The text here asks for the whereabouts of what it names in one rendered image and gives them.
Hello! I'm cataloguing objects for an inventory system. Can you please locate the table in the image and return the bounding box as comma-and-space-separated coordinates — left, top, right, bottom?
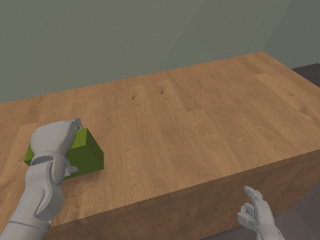
0, 51, 320, 240

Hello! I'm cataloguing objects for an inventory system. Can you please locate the robot left forearm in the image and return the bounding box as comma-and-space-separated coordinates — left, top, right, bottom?
0, 152, 66, 240

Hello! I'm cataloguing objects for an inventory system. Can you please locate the left robot hand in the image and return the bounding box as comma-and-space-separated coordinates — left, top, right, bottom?
30, 118, 84, 177

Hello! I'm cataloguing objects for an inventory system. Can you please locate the right robot hand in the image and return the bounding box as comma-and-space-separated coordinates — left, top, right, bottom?
237, 186, 276, 232

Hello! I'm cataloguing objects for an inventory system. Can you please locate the sponge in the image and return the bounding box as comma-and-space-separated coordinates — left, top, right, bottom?
24, 128, 104, 180

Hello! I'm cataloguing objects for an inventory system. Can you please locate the robot right forearm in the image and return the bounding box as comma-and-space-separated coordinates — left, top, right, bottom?
256, 223, 285, 240

